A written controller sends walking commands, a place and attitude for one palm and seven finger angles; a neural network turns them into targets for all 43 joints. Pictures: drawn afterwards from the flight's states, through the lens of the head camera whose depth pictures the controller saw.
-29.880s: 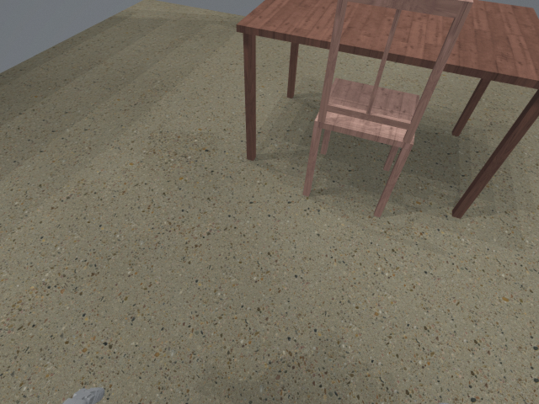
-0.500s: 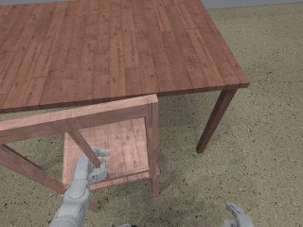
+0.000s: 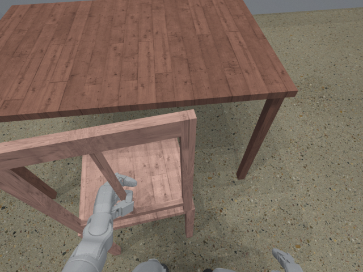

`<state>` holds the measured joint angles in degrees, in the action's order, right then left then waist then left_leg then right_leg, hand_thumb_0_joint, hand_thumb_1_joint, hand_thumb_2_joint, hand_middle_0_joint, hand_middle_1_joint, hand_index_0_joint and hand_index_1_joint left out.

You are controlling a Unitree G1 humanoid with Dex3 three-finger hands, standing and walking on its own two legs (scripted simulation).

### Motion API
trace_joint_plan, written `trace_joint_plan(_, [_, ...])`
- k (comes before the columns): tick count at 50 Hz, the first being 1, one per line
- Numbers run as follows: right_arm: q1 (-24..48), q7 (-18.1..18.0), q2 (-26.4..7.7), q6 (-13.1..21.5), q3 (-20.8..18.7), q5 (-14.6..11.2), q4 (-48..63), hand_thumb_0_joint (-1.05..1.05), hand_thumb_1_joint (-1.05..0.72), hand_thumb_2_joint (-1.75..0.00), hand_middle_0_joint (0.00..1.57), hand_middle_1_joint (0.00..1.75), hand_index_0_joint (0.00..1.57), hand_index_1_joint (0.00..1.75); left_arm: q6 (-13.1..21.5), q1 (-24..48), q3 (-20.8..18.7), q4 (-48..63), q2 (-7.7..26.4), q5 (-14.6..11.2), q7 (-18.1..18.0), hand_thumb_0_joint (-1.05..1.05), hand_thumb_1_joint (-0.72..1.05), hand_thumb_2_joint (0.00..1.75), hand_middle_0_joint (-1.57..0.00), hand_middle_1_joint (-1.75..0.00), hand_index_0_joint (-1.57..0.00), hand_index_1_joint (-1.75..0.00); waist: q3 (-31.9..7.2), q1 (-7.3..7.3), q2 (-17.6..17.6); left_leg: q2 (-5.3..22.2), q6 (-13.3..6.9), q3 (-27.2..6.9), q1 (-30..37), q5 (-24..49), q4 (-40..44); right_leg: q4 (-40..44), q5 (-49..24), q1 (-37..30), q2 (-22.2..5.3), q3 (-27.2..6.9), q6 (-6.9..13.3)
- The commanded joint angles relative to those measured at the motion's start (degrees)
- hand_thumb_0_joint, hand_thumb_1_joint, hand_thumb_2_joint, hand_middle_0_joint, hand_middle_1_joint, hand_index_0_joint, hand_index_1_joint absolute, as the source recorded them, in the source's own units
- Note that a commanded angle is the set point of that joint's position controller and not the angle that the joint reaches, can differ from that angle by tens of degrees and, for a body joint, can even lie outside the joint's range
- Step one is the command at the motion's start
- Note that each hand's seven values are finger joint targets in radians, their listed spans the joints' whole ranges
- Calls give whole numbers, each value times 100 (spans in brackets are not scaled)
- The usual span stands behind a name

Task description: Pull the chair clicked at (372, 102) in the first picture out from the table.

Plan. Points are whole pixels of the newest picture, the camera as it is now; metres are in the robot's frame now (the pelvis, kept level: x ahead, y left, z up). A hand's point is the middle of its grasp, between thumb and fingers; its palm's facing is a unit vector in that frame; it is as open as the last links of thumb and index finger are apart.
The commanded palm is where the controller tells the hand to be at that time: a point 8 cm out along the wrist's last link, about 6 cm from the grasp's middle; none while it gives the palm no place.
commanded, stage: step backward, pulling the chair out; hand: left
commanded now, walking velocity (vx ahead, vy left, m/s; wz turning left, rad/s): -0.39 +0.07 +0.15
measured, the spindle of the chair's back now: (118, 188) +0.31 +0.16 -0.04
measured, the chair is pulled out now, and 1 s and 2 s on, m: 0.17 0.23 0.40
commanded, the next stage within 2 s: none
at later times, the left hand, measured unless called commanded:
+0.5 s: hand (129, 212) +0.26 +0.14 -0.07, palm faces +0.03 -0.98 -0.20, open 4.9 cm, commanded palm +0.23 +0.18 -0.07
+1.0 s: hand (125, 232) +0.21 +0.14 -0.07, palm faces +0.01 -0.99 -0.16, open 4.9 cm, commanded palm +0.18 +0.19 -0.06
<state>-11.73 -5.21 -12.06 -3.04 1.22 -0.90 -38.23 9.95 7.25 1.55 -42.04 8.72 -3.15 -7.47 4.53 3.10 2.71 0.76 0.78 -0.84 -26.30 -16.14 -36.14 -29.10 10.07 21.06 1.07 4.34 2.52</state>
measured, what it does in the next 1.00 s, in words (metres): steps on the spot: left foot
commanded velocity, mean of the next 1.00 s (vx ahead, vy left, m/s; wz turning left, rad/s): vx -0.38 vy -0.01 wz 0.06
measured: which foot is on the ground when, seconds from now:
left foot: up 0.00-0.10, down 0.12-1.00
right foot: down 0.00-1.00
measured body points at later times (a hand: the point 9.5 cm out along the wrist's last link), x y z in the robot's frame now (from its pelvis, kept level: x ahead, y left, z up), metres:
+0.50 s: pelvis -0.03 +0.00 +0.00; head +0.03 +0.00 +0.44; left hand +0.26 +0.19 -0.05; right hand +0.11 -0.25 -0.12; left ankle -0.03 +0.13 -0.72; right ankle +0.05 -0.10 -0.73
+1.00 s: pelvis -0.08 +0.01 +0.00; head -0.01 +0.02 +0.44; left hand +0.21 +0.19 -0.05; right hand +0.06 -0.24 -0.11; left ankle -0.08 +0.13 -0.73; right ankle +0.00 -0.11 -0.73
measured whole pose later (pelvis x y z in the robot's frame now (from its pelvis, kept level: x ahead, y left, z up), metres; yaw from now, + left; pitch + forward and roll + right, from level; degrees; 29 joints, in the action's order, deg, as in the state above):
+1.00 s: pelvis -0.08 +0.01 +0.00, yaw +5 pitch +3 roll -1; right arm -9.1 -6.4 -14.6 -4.9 0.2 -1.0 -37.0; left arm 6.2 10.6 4.0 -36.6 7.7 -1.3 -6.9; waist 5.9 4.9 0.3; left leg 0.0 0.4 -1.7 -20.1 -14.8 -33.0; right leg -29.4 7.9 24.4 -2.7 3.8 -0.8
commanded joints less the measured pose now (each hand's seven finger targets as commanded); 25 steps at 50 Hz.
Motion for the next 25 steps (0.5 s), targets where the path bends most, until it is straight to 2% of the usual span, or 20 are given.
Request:
trace_joint_plan(1, [263, -73, -864, 303, -303, 46, 541, 0, -90, -90, 20, 30, 20, 30, 289, 918, -222, 850, 881, 231, -136, 0, 90, 90, -50, -145, -50, -145, -1711, -128, -805, -12, 40, -465, 429, -692, -751, 1112, -799, -840, -2022, -1392, 654])
trace_joint_plan(3, [185, -87, -858, 321, -245, 25, 446, 0, -90, -90, 20, 30, 20, 30, 302, 1066, -103, 864, 720, 201, -103, 0, 90, 90, -50, -145, -50, -145, -1652, -62, -780, 152, -12, -523, 547, -237, 212, 664, -1496, -1067, -1789, -1032, 434])
trace_joint_plan(4, [145, -117, -923, 313, -259, 30, 422, 0, -90, -90, 20, 30, 20, 30, 319, 1152, -43, 914, 665, 194, -89, 0, 90, 90, -50, -145, -50, -145, -1689, -37, -638, 292, -81, -571, 731, 692, 836, 422, -1530, -1100, -1502, -811, 251])
trace_joint_plan(5, [114, -139, -1012, 297, -300, 40, 469, 0, -90, -90, 20, 30, 20, 30, 354, 1133, 15, 995, 604, 193, -65, 0, 90, 90, -50, -145, -50, -145, -1780, -69, -378, 543, -207, -823, 864, 1769, 1127, 166, -1533, -1161, -1031, -553, -5])
trace_joint_plan(6, [158, -145, -1093, 243, -343, 3, 559, 0, -90, -90, 20, 30, 20, 30, 339, 1111, 97, 946, 566, 178, -45, 0, 90, 90, -50, -145, -50, -145, -1686, -117, -119, 877, -327, -1089, 1027, 2316, 1232, 32, -1176, -976, -698, -411, -159])
trace_joint_plan(7, [128, -110, -959, 191, -287, 30, 610, 0, -90, -90, 20, 30, 20, 30, 344, 1059, 179, 1055, 408, 174, -12, 0, 90, 90, -50, -145, -50, -145, -1894, -156, -65, 1011, -425, -1206, 1235, 2821, 1279, -142, -1136, -1037, -509, -390, -227])
trace_joint_plan(8, [238, -107, -936, 162, -251, 98, 655, 0, -90, -90, 20, 30, 20, 30, 351, 1215, 282, 1261, 349, 208, 28, 0, 90, 90, -50, -145, -50, -145, -2003, -173, 394, 1120, -464, -1296, 1304, 3351, 1273, -410, -1095, -1015, -489, -382, -224])
trace_joint_plan(9, [277, -96, -890, 144, -257, 136, 656, 0, -90, -90, 20, 30, 20, 30, 336, 1239, 272, 1309, 339, 235, 40, 0, 90, 90, -50, -145, -50, -145, -2072, -171, 595, 1232, -483, -1323, 1383, 3747, 1227, -602, -871, -957, -484, -402, -198])
trace_joint_plan(11, [245, -53, -906, 143, -315, 187, 664, 0, -90, -90, 20, 30, 20, 30, 286, 909, 109, 1315, 446, 240, 69, 0, 90, 90, -50, -145, -50, -145, -2152, -225, 739, 1341, -530, -1326, 1531, 4162, 1128, -613, -316, -887, -423, -435, -134])
trace_joint_plan(12, [232, -15, -873, 140, -329, 188, 685, 0, -90, -90, 20, 30, 20, 30, 273, 764, 136, 1339, 329, 248, 87, 0, 90, 90, -50, -145, -50, -145, -2153, -225, 764, 1329, -520, -1234, 1592, 4193, 1015, -507, -300, -860, -417, -442, -108])
trace_joint_plan(14, [276, 12, -856, 155, -343, 167, 736, 0, -90, -90, 20, 30, 20, 30, 287, 779, 96, 1491, 366, 252, 106, 0, 90, 90, -50, -145, -50, -145, -2132, -194, 641, 1203, -411, -1042, 1275, 3721, 832, -233, -959, -1191, -513, -504, -45])
trace_joint_plan(15, [258, 2, -858, 151, -369, 126, 765, 0, -90, -90, 20, 30, 20, 30, 299, 771, 47, 1527, 415, 230, 101, 0, 90, 90, -50, -145, -50, -145, -2151, -161, 381, 1048, -291, -879, 1015, 3145, 721, -89, -1561, -1420, -628, -577, 11])
trace_joint_plan(16, [214, -31, -890, 139, -396, 87, 780, 0, -90, -90, 20, 30, 20, 30, 292, 618, -106, 1467, 621, 217, 84, 0, 90, 90, -50, -145, -50, -145, -2207, -146, -16, 841, -155, -717, 763, 2480, 557, 42, -2106, -1615, -867, -763, 117])
trace_joint_plan(17, [173, -47, -825, 143, -414, 39, 797, 0, -90, -90, 20, 30, 20, 30, 309, 633, -103, 1507, 628, 205, 71, 0, 90, 90, -50, -145, -50, -145, -2315, -65, -424, 519, -7, -420, 700, 1736, 260, 239, -2377, -1633, -1237, -1056, 272])
trace_joint_plan(19, [179, -56, -771, 161, -411, 5, 787, 0, -90, -90, 20, 30, 20, 30, 321, 692, -165, 1465, 754, 192, 34, 0, 90, 90, -50, -145, -50, -145, -2271, -62, -856, -12, 110, -175, 580, -593, -557, 916, -1934, -1329, -1929, -1534, 554])
trace_joint_plan(20, [244, -62, -765, 160, -399, -9, 779, 0, -90, -90, 20, 30, 20, 30, 276, 667, -176, 1371, 750, 194, 19, 0, 90, 90, -50, -145, -50, -145, -2164, -121, -925, -88, 86, -223, 426, -1086, -932, 1095, -1517, -1195, -2097, -1557, 607])
trace_joint_plan(21, [244, -81, -811, 170, -391, 12, 750, 0, -90, -90, 20, 30, 20, 30, 193, 482, -293, 1221, 847, 202, -9, 0, 90, 90, -50, -145, -50, -145, -2050, -154, -903, -82, 75, -334, 380, -1141, -1019, 1101, -1439, -1122, -2113, -1525, 663])
trace_joint_plan(22, [250, -63, -773, 172, -328, 10, 733, 0, -90, -90, 20, 30, 20, 30, 147, 507, -191, 1232, 693, 214, -3, 0, 90, 90, -50, -145, -50, -145, -2039, -120, -905, 14, 54, -402, 367, -1101, -850, 961, -1570, -1181, -2093, -1369, 628])
trace_joint_plan(24, [271, -76, -799, 175, -242, -2, 717, 0, -90, -90, 20, 30, 20, 30, 130, 659, -60, 1373, 557, 190, 10, 0, 90, 90, -50, -145, -50, -145, -1939, -53, -896, 129, -8, -406, 541, -655, 152, 717, -1444, -1206, -1809, -971, 395])
trace_joint_plan(25, [253, -100, -833, 161, -243, 10, 711, 0, -90, -90, 20, 30, 20, 30, 138, 636, -9, 1453, 509, 180, 8, 0, 90, 90, -50, -145, -50, -145, -1934, -30, -740, 230, -78, -445, 704, -71, 849, 570, -1195, -1224, -1523, -767, 219])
